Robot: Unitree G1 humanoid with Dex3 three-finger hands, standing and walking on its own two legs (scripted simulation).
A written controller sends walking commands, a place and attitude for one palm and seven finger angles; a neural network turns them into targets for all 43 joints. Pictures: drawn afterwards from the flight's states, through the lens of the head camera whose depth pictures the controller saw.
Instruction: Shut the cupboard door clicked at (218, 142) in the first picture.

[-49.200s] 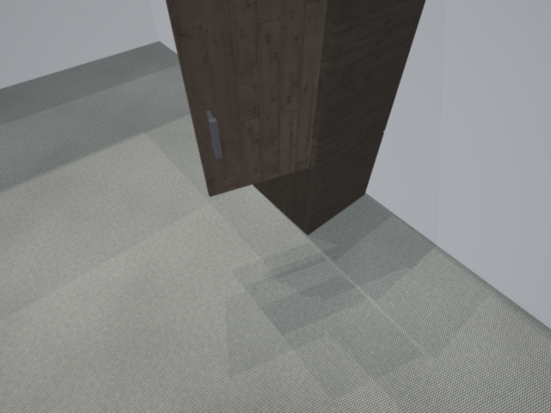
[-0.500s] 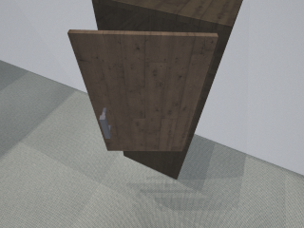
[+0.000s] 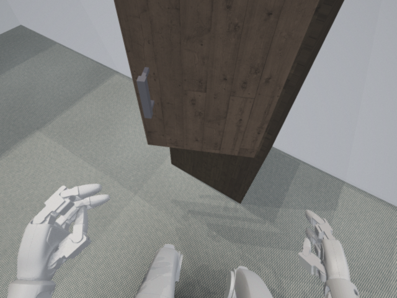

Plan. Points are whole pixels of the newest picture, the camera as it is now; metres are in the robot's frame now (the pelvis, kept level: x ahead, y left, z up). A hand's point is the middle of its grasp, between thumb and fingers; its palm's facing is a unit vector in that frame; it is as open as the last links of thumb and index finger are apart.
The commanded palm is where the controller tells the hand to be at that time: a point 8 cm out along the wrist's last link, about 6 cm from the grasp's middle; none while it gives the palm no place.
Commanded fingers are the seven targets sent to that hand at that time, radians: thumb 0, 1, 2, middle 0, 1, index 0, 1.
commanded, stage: raise the hand and make a fist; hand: left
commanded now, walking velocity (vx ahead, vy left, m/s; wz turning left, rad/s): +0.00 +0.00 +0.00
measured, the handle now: (147, 93) +0.55 +0.21 +0.05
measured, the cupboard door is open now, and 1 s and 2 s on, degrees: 25 25 25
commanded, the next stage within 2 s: bring the fist close to the handle in 1.36 s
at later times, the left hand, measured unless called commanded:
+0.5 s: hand (97, 216) +0.24 +0.22 +0.04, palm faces -0.05 -1.00 +0.00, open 3.4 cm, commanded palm +0.21 +0.28 +0.06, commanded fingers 0.00 0.90 0.90 -1.17 -1.36 -1.17 -1.36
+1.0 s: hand (89, 201) +0.25 +0.23 +0.07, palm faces +0.02 -1.00 -0.04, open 3.1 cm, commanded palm +0.23 +0.28 +0.06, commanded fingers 0.00 0.90 0.90 -1.30 -1.50 -1.30 -1.50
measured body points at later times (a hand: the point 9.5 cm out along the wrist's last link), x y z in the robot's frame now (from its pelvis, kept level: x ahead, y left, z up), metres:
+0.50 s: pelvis +0.01 +0.05 +0.01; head +0.10 +0.06 +0.45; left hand +0.23 +0.27 +0.05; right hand +0.20 -0.20 -0.07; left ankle +0.08 +0.14 -0.60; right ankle +0.03 -0.08 -0.60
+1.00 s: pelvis +0.02 +0.04 +0.01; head +0.10 +0.06 +0.46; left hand +0.24 +0.28 +0.08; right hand +0.21 -0.19 -0.06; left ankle +0.08 +0.14 -0.60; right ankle +0.03 -0.08 -0.60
